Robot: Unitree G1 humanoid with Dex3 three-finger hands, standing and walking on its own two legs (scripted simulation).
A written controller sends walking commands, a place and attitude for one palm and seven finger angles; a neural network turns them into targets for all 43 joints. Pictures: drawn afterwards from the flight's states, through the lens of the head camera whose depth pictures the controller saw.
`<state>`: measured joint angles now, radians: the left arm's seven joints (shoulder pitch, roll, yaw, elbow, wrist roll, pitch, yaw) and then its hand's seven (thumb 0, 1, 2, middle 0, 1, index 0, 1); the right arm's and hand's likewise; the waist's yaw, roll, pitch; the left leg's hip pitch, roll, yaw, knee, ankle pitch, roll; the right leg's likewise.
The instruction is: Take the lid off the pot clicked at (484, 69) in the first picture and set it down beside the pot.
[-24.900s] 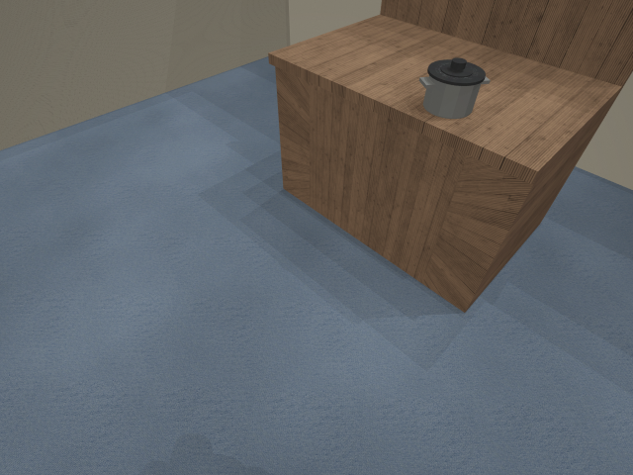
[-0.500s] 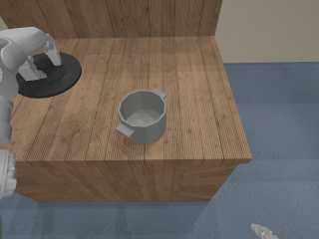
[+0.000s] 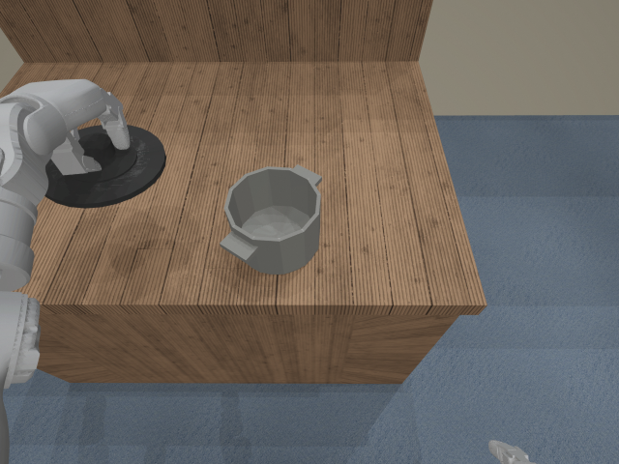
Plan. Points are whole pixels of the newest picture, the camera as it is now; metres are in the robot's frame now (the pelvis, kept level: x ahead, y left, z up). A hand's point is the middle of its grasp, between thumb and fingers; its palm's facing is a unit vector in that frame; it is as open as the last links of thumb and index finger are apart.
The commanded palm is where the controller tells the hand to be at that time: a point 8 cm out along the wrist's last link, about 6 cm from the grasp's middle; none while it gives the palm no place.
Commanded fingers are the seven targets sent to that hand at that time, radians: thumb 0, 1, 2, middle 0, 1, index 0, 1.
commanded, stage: lower the lid onto the table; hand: left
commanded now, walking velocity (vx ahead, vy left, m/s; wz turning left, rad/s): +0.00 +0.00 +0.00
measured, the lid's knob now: (96, 148) +0.48 +0.29 +0.13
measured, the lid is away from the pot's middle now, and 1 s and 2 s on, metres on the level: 0.22 0.23 0.24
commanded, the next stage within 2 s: none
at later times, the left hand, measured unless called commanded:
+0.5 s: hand (86, 162) +0.45 +0.30 +0.13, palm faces -0.36 -0.08 -0.93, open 7.0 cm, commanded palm +0.46 +0.30 +0.19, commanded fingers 0.00 0.72 0.90 -1.02 -1.08 -0.93 -1.02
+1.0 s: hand (93, 188) +0.44 +0.30 +0.09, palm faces -0.42 -0.07 -0.90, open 7.0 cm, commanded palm +0.46 +0.30 +0.16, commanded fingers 0.00 0.72 0.90 -1.02 -1.08 -0.93 -1.02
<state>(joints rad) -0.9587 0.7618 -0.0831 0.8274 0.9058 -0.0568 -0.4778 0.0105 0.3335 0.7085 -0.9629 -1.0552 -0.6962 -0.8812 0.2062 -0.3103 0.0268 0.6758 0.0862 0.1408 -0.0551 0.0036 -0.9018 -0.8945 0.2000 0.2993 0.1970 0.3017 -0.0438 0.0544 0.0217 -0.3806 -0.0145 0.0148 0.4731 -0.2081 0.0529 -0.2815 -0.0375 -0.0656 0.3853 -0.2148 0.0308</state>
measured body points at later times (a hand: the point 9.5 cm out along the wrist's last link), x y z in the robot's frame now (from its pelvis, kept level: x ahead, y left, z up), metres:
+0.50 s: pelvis +0.01 +0.00 +0.00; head +0.08 -0.01 +0.44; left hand +0.47 +0.30 +0.18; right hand +0.10 -0.28 -0.13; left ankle +0.01 +0.09 -0.74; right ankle -0.02 -0.15 -0.74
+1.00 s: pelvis +0.00 +0.00 +0.00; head +0.08 +0.00 +0.44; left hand +0.46 +0.30 +0.14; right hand +0.08 -0.28 -0.13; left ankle +0.01 +0.09 -0.74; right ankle -0.02 -0.15 -0.74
